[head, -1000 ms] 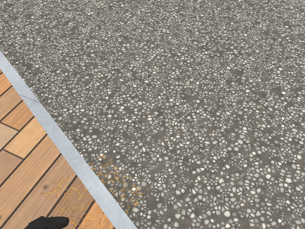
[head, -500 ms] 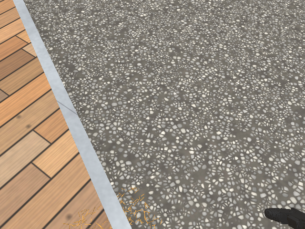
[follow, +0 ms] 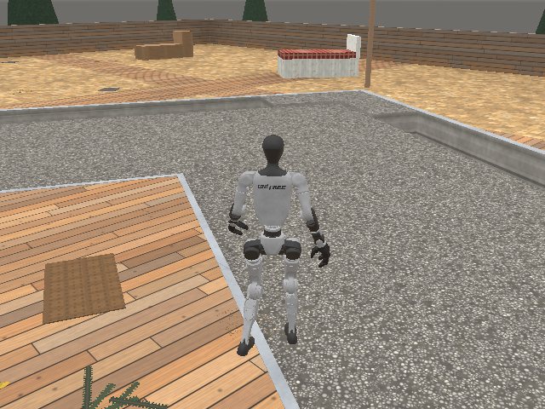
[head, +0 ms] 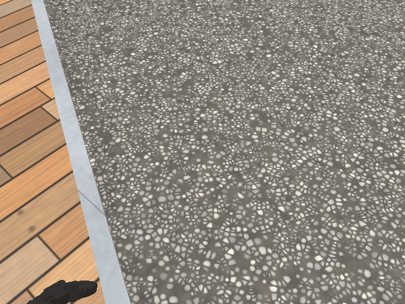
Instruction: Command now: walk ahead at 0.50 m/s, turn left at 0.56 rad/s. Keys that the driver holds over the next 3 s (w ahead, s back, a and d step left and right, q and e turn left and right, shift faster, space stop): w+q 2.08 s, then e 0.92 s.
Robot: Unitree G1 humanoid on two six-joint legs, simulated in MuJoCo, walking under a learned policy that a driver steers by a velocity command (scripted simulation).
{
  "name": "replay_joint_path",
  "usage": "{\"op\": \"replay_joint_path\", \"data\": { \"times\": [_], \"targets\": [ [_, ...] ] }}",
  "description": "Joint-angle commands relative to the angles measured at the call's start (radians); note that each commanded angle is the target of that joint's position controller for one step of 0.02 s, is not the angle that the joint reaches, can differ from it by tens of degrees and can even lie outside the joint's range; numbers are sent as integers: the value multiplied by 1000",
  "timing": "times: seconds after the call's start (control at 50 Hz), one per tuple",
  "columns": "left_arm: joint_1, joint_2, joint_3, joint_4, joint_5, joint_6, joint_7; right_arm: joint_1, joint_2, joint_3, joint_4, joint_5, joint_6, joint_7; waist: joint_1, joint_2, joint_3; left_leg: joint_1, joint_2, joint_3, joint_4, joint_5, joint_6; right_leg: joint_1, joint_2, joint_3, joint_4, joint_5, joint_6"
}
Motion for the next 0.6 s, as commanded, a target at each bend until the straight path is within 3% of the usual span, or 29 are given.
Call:
{"op": "replay_joint_path", "data": {
  "times": [0.02, 0.04, 0.06, 0.08, 0.12, 0.16, 0.2, 0.28, 0.34, 0.38, 0.4, 0.42, 0.44, 0.46, 0.48, 0.5, 0.52, 0.54, 0.56, 0.58, 0.6],
  "targets": [
    [388, 235, 86, 55, -19, 21, 7, 130, -71, 10, -76, 44, -36, 0, 145, -224, -237, -725, 70, 50, 598, 100, -43, 799, -497, 722, -138, -67, -277],
    [322, 158, 62, 38, -6, 24, 15, -43, -124, -4, -103, 28, -32, -9, 178, -79, -89, -742, 99, 80, 606, 199, -47, 646, -439, 557, -171, -57, -232],
    [256, 122, 43, 26, 13, 24, 19, -122, -127, -10, -122, 12, -24, -13, 165, -27, -16, -698, 125, 88, 594, 267, -51, 499, -393, 432, -188, 58, -212],
    [205, 100, 34, 30, 22, 23, 21, -141, -108, -12, -141, 3, -16, -10, 127, -71, 36, -658, 148, 68, 535, 321, -49, 381, -345, 340, -201, 166, -204],
    [184, 62, 26, 56, 18, 17, 27, -128, -54, -7, -151, 5, 0, 5, 85, -139, 56, -592, 187, 90, 458, 330, -36, 281, -272, 171, -233, 274, -164],
    [213, 86, 35, 80, 12, 15, 32, -155, -10, 8, -180, -1, 4, 14, 83, -117, 48, -615, 197, 116, 408, 337, -40, 272, -284, 106, -260, 393, -180],
    [241, 109, 43, 97, 20, 16, 39, -189, 8, 15, -205, -9, 3, 21, 90, -83, 33, -658, 204, 118, 374, 380, -42, 310, -313, 64, -266, 500, -199],
    [257, 122, 41, 111, 13, 33, 47, -313, 26, 27, -249, -6, -5, 47, 121, -67, 58, -644, 196, 189, 152, 527, -19, 333, -270, -90, -283, 543, -153],
    [311, 146, 41, 131, 7, 49, 52, -423, 49, 36, -284, 0, -12, 72, 157, -71, 80, -591, 172, 272, 9, 525, 10, 386, -284, -153, -287, 628, -140],
    [295, 166, 43, 127, 0, 59, 59, -421, 38, 28, -296, 3, -15, 86, 123, -99, 51, -492, 135, 301, -96, 531, 39, 443, -289, -210, -217, 885, -113],
    [296, 190, 47, 122, -13, 67, 66, -429, 25, 21, -307, 3, -12, 91, 109, -123, 34, -424, 117, 302, -182, 533, 46, 472, -289, -219, -191, 991, -95],
    [302, 215, 55, 123, -15, 74, 71, -408, 0, 9, -308, -3, -5, 91, 87, -154, 6, -353, 72, 333, -207, 474, 56, 507, -303, -224, -128, 1130, -94],
    [295, 242, 64, 122, -15, 82, 73, -333, -40, -11, -298, -5, 1, 90, 33, -162, -32, -236, 40, 341, -243, 424, 82, 506, -315, -228, -4, 1230, -90],
    [329, 205, 57, 116, -13, 85, 72, -221, -98, -40, -255, -1, 4, 85, -5, -88, -103, 45, -1, 362, -299, 486, 121, 358, -283, -244, 199, 1262, -66],
    [331, 185, 45, 97, -16, 68, 64, -102, -129, -69, -212, 10, 9, 77, -67, -41, -187, 377, 20, 248, -364, 553, 177, 86, -218, -245, 418, 1070, -15],
    [198, 154, 33, 39, -20, 42, 54, -11, -165, -89, -179, 11, 16, 53, -125, 128, -192, 553, 196, -96, -584, 505, 272, -198, -76, -214, 797, 223, 40],
    [174, 146, 31, -24, -26, 3, 35, -42, -179, -75, -189, -22, 0, 46, -59, 202, -288, 541, 347, -440, -654, 375, 324, -281, -37, -7, 918, -197, 8],
    [102, 161, 41, -39, -43, -6, 25, -105, -139, -59, -202, -27, -14, 53, -44, 64, -174, 383, 341, -401, -676, 305, 281, -278, -76, 48, 858, -214, -15],
    [74, 141, 42, -60, -40, -6, 22, -137, -120, -51, -191, -17, -29, 64, 10, 3, -51, 241, 300, -323, -699, 339, 245, -261, -98, 39, 752, -205, -28],
    [87, 124, 44, -48, -21, -2, 27, -184, -88, -45, -187, -4, -41, 66, 53, -8, -9, 156, 260, -240, -711, 393, 221, -220, -125, 30, 665, -192, -31],
    [119, 115, 47, -35, -15, 4, 30, -231, -60, -38, -195, -5, -45, 63, 86, 35, 21, 78, 225, -172, -717, 424, 210, -173, -135, 21, 601, -169, -27]
  ]
}}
